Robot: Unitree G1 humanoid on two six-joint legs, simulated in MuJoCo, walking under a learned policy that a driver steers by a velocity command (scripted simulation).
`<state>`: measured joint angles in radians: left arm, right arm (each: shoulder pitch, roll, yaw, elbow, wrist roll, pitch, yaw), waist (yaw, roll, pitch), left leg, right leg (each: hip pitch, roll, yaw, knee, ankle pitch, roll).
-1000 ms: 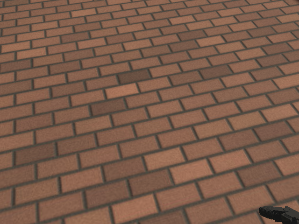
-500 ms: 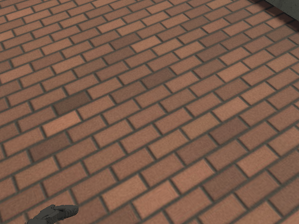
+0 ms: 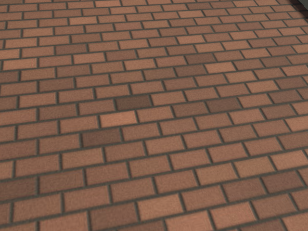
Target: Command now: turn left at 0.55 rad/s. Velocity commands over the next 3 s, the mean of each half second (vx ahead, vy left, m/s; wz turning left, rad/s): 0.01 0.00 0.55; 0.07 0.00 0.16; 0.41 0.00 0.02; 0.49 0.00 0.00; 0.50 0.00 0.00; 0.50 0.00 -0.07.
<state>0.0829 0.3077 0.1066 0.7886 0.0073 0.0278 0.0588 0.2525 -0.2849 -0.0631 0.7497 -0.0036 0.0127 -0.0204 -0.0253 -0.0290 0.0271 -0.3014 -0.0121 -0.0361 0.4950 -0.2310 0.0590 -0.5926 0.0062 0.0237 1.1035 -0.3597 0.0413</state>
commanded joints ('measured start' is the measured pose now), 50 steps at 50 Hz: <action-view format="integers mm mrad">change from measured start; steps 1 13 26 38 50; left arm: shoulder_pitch -35 -11 38 48 27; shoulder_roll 61 80 112 81 78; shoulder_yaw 14 3 -7 -48 -44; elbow -66 -64 -72 -43 -18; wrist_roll -5 -23 1 6 -44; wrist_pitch -24 -68 -39 -46 -109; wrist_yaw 3 -44 -24 -48 -92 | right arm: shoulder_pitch -31 -86 -90 -111 0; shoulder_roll -158 -197 -109 -99 -156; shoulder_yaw -37 -60 -42 -5 -25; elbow -85 -151 -180 -182 -122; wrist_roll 9 22 22 -27 24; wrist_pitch -18 22 33 5 -39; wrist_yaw -18 -12 -8 13 5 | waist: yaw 20 10 44 46 0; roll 143 200 -128 206 166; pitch -117 -129 -80 -99 74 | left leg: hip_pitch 208 178 -285 171 172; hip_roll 220 176 -23 264 293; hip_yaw -277 -462 -58 -262 -389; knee -162 -77 550 -148 -301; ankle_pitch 311 401 -203 333 -355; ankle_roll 141 158 -162 150 162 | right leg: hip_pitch -90 192 538 277 68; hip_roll -7 43 -244 -76 -78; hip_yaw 58 70 142 -15 -20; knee -38 -525 -766 -496 -392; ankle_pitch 58 19 573 -93 -145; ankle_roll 16 20 -274 15 -135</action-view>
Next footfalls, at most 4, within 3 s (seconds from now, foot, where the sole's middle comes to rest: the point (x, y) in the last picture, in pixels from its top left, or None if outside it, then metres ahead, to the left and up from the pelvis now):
0.32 right None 0.09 -0.14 -0.78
0.70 left None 0.00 0.11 -0.78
1.08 right None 0.14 -0.09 -0.78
1.58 left None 0.42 0.24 -0.78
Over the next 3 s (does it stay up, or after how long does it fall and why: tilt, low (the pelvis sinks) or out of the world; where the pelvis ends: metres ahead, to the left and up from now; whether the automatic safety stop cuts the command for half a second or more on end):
stays up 1.02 0.35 0.00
